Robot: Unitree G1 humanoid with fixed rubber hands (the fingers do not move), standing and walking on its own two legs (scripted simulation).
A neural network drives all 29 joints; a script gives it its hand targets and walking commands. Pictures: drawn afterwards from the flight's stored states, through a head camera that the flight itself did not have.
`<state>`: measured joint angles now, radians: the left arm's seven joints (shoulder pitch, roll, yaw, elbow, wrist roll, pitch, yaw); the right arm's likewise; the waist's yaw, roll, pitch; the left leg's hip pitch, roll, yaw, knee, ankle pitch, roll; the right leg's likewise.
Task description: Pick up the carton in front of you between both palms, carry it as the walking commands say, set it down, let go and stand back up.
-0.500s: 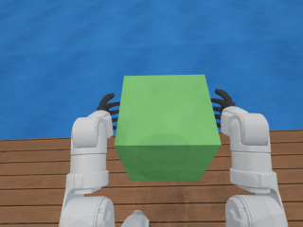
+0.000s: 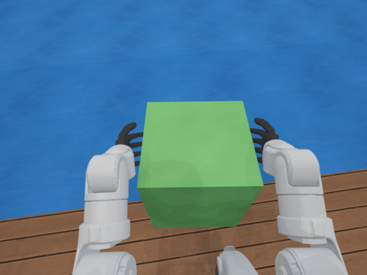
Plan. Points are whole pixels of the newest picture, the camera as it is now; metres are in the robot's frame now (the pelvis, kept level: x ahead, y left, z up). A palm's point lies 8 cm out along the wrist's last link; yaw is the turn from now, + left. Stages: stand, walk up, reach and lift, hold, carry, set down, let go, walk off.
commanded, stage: carry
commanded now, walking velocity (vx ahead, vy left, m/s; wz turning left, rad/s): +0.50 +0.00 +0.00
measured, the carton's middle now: (195, 169) +0.36 -0.02 +0.00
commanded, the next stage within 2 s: none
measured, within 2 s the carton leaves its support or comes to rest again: neither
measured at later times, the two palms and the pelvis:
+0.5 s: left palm (134, 78) +0.63 +0.13 +0.07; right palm (234, 69) +0.66 -0.17 +0.07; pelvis +0.28 -0.04 -0.03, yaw +1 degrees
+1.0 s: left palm (140, 47) +0.93 +0.14 -0.01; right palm (215, 45) +0.91 -0.16 +0.00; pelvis +0.57 +0.00 -0.08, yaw +0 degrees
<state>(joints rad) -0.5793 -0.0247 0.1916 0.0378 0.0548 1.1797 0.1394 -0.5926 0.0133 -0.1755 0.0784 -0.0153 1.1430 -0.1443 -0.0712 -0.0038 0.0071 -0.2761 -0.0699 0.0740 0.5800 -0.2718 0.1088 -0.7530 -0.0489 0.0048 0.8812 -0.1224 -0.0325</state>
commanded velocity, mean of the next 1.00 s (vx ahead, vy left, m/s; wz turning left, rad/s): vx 0.50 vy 0.00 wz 0.00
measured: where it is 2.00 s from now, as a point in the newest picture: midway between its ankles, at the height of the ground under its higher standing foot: (181, 136)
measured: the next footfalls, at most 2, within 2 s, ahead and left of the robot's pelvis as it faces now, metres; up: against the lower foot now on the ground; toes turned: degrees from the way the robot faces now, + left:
right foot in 0.16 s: +0.28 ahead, -0.09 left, -0.04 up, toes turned -1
left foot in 0.70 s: +0.59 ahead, +0.05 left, -0.08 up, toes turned +2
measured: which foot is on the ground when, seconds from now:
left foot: down 0.00-0.14, up 0.16-0.68, down 0.70-1.00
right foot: up 0.00-0.14, down 0.16-0.70, up 0.72-1.00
